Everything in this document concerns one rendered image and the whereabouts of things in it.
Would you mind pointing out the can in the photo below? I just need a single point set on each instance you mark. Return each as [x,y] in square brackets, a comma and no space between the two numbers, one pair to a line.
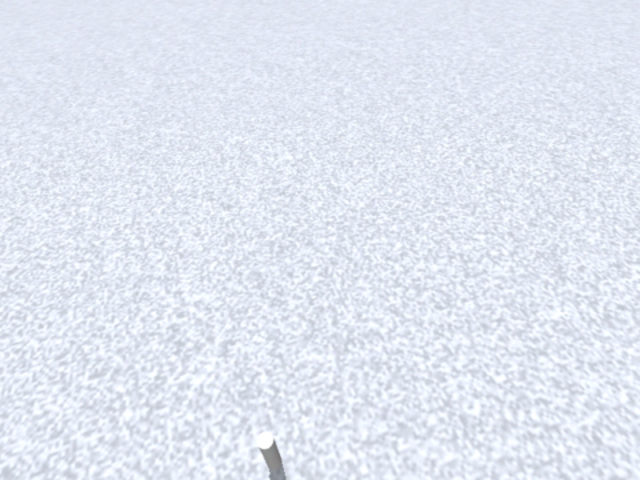
[269,450]

